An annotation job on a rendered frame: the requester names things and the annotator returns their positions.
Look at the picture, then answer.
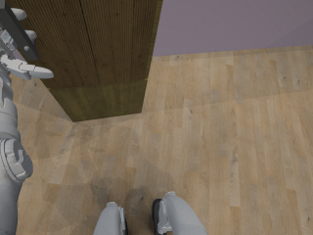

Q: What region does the left robot hand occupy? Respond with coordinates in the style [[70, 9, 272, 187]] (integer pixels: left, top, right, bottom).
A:
[[0, 8, 54, 80]]

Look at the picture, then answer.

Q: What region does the right robot thigh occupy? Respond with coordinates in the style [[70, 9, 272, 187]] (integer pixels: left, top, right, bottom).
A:
[[159, 196, 208, 235]]

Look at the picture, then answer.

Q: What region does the robot right shin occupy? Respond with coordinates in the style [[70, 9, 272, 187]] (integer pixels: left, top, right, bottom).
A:
[[157, 191, 176, 234]]

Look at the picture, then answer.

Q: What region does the left robot forearm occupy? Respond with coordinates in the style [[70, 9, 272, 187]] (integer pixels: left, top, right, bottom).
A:
[[0, 69, 22, 143]]

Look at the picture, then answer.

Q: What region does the handle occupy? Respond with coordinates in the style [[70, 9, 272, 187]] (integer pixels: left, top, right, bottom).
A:
[[0, 0, 39, 61]]

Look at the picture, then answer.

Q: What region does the left robot upper arm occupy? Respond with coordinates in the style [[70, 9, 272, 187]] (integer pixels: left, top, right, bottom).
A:
[[0, 138, 33, 235]]

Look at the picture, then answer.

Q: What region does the cupboard door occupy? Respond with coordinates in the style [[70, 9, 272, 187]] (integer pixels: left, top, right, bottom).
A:
[[6, 0, 157, 90]]

